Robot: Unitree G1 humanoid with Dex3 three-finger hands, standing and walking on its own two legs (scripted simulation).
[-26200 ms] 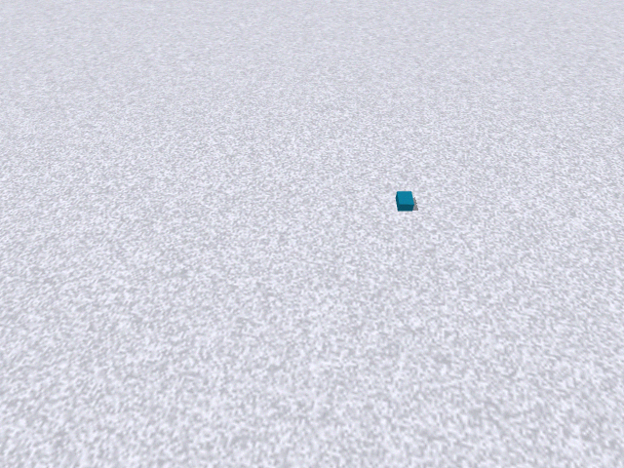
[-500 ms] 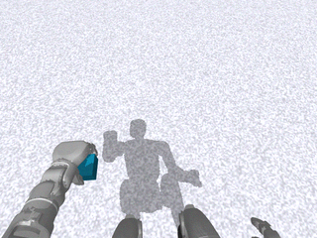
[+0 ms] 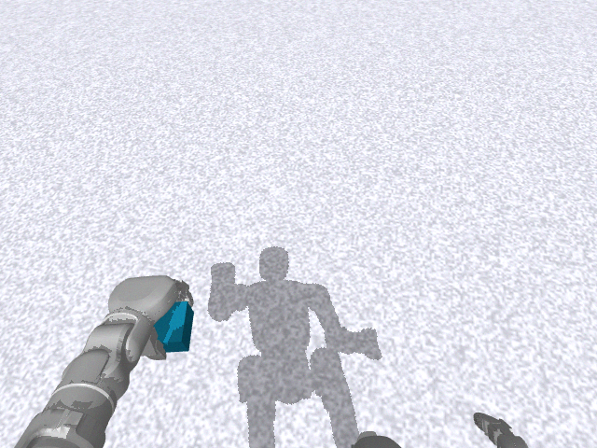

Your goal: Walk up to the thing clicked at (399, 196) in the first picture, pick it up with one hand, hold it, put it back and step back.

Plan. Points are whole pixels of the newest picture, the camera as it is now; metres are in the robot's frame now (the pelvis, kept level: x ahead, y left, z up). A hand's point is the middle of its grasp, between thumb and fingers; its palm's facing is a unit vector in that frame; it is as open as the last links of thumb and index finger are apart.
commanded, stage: hold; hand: left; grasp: from above
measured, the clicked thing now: (162, 327) +0.33 +0.23 -0.09
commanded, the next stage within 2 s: crouch in 1.78 s
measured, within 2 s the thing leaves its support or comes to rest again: neither
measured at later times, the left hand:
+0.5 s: hand (148, 322) +0.31 +0.22 -0.02, palm faces -0.47 -0.02 -0.88, open 9.3 cm
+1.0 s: hand (151, 330) +0.29 +0.21 -0.01, palm faces -0.45 -0.02 -0.89, open 9.3 cm
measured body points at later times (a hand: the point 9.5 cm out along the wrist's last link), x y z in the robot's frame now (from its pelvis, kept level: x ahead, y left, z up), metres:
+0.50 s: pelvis +0.00 +0.00 +0.02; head +0.03 -0.02 +0.46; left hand +0.33 +0.22 +0.03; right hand +0.13 -0.27 -0.10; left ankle -0.01 +0.12 -0.71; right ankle +0.04 -0.13 -0.71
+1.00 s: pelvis -0.01 -0.01 +0.02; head +0.01 -0.04 +0.47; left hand +0.31 +0.21 +0.05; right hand +0.14 -0.27 -0.09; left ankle -0.01 +0.12 -0.71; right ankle +0.04 -0.13 -0.71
